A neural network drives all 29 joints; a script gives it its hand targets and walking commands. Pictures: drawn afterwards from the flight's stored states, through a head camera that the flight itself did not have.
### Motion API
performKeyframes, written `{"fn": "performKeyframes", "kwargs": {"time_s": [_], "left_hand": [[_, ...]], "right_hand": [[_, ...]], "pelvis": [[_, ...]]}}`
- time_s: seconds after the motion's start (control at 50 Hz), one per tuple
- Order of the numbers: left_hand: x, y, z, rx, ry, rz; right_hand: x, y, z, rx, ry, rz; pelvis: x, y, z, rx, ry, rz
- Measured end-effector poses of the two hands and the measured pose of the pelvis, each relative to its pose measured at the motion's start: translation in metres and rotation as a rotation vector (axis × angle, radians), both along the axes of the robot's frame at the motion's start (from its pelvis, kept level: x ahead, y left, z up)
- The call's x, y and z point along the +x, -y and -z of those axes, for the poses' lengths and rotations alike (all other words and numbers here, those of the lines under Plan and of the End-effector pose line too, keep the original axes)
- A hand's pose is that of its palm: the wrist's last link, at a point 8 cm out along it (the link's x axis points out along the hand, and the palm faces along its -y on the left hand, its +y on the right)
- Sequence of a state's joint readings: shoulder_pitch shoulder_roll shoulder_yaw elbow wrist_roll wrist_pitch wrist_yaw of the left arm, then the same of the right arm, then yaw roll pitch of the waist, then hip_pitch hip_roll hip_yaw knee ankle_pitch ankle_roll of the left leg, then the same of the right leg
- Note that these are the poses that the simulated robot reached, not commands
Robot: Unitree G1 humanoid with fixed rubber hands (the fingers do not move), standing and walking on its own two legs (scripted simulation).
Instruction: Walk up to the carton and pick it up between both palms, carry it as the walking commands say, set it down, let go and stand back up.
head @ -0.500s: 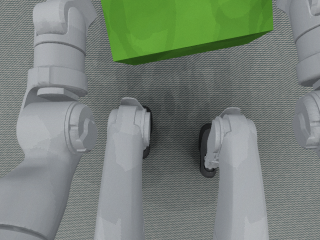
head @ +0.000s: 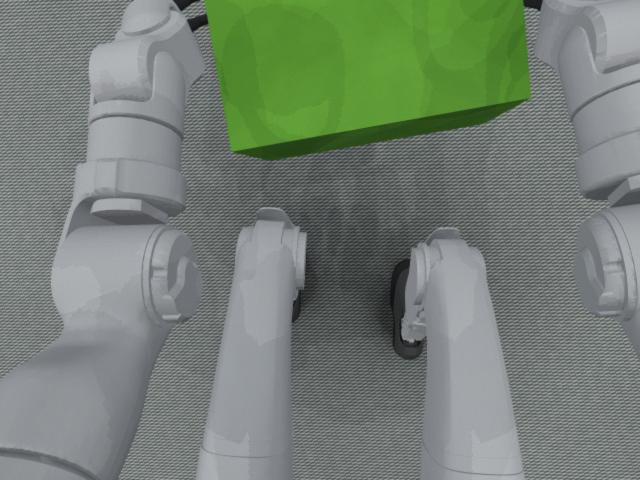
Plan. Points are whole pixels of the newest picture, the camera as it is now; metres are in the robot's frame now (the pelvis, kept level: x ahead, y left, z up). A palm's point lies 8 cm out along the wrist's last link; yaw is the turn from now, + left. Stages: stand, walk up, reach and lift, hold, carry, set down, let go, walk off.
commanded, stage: reach and lift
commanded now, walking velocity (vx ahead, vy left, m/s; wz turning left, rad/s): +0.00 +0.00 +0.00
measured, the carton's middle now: (357, 26) +0.57 +0.04 -0.14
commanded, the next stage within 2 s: none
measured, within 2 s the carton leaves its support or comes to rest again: neither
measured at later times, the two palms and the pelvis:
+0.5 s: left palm (119, 3) +0.50 +0.22 +0.01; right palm out of the picture +0.55 -0.13 +0.02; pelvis -0.01 +0.00 +0.05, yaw +0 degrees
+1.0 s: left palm out of the picture +0.48 +0.22 +0.08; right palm out of the picture +0.52 -0.14 +0.09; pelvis +0.00 -0.01 +0.12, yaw +1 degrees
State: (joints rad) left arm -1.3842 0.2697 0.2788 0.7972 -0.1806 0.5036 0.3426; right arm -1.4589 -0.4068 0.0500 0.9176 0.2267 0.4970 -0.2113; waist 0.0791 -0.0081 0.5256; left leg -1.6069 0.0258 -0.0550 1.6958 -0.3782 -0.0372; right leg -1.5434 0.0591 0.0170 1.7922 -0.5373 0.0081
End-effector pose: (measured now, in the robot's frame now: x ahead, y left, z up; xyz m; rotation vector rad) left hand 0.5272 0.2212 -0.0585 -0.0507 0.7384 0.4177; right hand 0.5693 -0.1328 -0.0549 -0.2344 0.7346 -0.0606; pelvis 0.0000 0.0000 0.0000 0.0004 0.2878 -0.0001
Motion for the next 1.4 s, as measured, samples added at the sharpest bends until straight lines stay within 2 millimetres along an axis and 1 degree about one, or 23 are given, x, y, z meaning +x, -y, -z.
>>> {"fn": "performKeyframes", "kwargs": {"time_s": [0.22,0.42,0.58,1.14,1.4], "left_hand": [[-0.01,0.0,-0.034,-0.005,0.014,-0.007],[-0.022,0.001,-0.059,-0.007,0.003,-0.013],[-0.028,0.003,-0.082,-0.004,0.005,-0.016],[-0.059,0.006,-0.161,0.01,-0.009,-0.019],[-0.074,0.006,-0.198,0.02,-0.008,-0.016]], "right_hand": [[-0.008,-0.001,-0.037,-0.006,0.014,-0.003],[-0.021,0.001,-0.06,-0.009,0.001,-0.004],[-0.027,0.002,-0.082,-0.01,0.003,-0.005],[-0.053,0.004,-0.163,-0.021,-0.014,-0.019],[-0.069,0.004,-0.199,-0.019,-0.015,-0.016]], "pelvis": [[-0.002,-0.001,-0.023,-0.004,0.042,-0.003],[-0.005,0.001,-0.046,-0.003,0.07,-0.005],[-0.006,0.003,-0.063,-0.001,0.093,-0.006],[0.002,0.005,-0.136,-0.001,0.2,-0.016],[0.004,0.005,-0.164,-0.001,0.26,-0.02]]}}
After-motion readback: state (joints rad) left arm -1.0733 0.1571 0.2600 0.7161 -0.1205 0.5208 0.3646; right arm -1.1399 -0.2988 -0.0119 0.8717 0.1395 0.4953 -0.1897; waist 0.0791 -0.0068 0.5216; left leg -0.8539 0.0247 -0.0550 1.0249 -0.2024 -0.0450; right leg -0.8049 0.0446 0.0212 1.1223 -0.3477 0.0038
